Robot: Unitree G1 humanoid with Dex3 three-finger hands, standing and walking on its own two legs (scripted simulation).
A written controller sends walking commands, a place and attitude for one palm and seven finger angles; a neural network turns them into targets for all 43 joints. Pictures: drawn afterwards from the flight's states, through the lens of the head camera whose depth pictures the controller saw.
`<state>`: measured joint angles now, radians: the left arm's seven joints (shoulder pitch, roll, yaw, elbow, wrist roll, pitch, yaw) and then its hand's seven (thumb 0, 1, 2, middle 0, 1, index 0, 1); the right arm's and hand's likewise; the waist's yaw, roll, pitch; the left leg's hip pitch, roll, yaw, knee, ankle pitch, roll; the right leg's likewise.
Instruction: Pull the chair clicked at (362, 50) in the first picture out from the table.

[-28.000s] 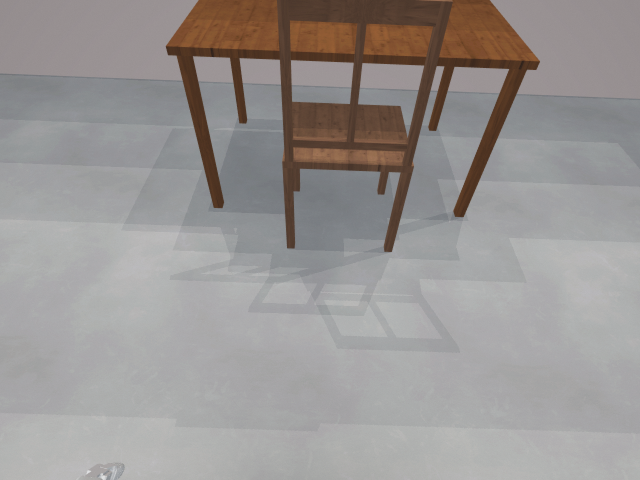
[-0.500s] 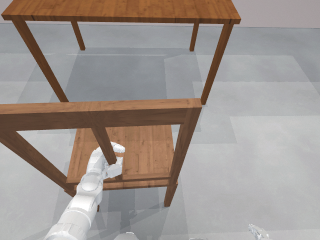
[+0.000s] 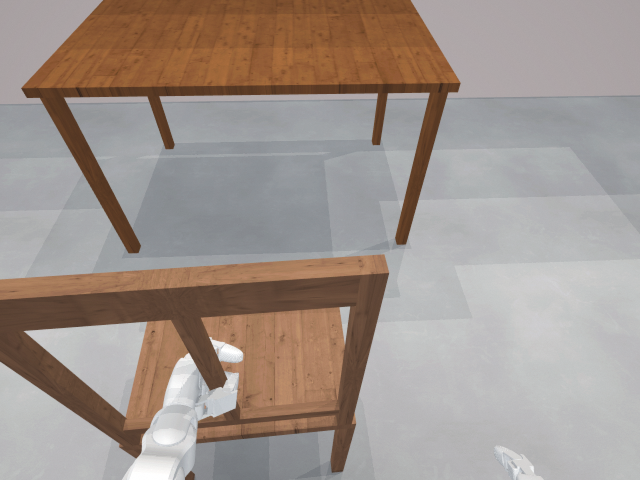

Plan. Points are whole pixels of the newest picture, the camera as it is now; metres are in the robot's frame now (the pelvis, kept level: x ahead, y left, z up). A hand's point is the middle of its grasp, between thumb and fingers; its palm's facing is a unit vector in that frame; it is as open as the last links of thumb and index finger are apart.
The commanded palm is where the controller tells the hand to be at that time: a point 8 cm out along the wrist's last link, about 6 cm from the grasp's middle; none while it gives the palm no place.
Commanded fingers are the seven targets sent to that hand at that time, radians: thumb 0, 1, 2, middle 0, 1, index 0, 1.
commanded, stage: stop walking, hand still on the chair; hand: left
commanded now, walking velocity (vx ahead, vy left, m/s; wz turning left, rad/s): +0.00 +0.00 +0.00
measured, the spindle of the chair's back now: (214, 374) +0.27 +0.16 -0.06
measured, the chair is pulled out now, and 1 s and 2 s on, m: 0.61 0.61 0.61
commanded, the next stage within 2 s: open the thumb and straighten the fingers in 0.30 s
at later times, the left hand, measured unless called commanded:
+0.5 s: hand (229, 389) +0.25 +0.14 -0.07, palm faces +0.06 -0.99 -0.12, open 5.6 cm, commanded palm +0.22 +0.19 -0.06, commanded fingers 0.00 0.17 0.55 -0.50 -1.45 -0.50 -1.45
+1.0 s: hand (225, 383) +0.26 +0.15 -0.08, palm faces +0.06 -0.99 -0.14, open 15.8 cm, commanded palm +0.24 +0.20 -0.06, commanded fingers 0.00 -0.55 0.20 0.00 0.00 0.00 0.00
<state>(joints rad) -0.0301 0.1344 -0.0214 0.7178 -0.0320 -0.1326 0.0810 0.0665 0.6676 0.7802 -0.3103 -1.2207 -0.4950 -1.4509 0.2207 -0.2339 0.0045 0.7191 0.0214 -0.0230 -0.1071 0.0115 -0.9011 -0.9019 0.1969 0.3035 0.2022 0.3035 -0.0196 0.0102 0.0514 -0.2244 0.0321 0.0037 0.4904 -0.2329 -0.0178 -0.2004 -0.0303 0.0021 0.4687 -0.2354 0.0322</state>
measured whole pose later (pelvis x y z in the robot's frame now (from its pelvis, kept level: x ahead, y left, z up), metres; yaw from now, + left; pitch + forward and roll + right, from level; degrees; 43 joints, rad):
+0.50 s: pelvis +0.01 -0.01 +0.00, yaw +1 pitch +2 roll +0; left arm 0.07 0.15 -0.01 0.58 -0.08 -0.10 0.05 0.07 0.63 0.79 -0.32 -1.28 -0.49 -1.45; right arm 0.21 -0.22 0.02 0.68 0.05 -0.02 -0.06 0.01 -0.90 -0.90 0.20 0.30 0.20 0.30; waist -0.04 0.00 0.00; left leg -0.30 0.03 -0.02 0.53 -0.26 -0.03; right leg -0.27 -0.03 -0.02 0.52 -0.28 0.02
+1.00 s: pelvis +0.04 -0.01 -0.04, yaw +2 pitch +10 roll +0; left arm 0.22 0.17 0.00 0.18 -0.09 0.12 0.02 0.00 -0.51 0.22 -0.20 -0.60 -0.21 -0.61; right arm 0.23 -0.25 0.02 0.55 0.03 -0.11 -0.07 0.01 -0.90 -0.90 0.20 0.30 0.20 0.30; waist -0.04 0.04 -0.10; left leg -0.59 0.02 -0.04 0.85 -0.44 -0.03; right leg -0.55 -0.05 -0.03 0.84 -0.46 0.03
